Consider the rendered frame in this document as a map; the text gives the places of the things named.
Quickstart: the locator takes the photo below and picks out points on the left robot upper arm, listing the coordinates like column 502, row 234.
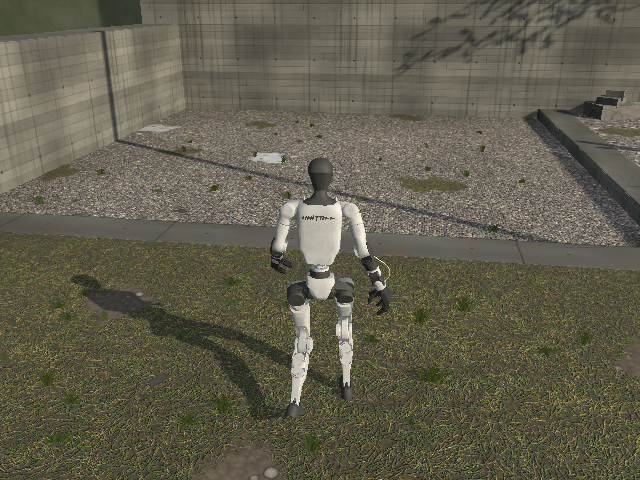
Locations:
column 288, row 211

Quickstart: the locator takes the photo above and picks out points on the robot right forearm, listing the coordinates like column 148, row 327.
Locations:
column 373, row 270

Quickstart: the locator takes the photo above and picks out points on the robot right hand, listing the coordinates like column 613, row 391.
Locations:
column 385, row 299

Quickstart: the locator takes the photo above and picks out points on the robot thigh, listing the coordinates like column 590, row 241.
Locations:
column 344, row 297
column 300, row 311

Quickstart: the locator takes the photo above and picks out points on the robot right thigh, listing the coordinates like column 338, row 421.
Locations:
column 344, row 297

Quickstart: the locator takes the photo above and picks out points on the right robot upper arm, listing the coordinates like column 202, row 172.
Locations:
column 351, row 212

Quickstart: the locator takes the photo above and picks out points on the robot left thigh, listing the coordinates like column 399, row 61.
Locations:
column 300, row 311

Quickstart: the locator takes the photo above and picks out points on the robot left hand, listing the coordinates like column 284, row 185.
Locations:
column 286, row 262

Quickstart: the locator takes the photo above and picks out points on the robot left forearm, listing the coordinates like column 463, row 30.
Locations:
column 275, row 256

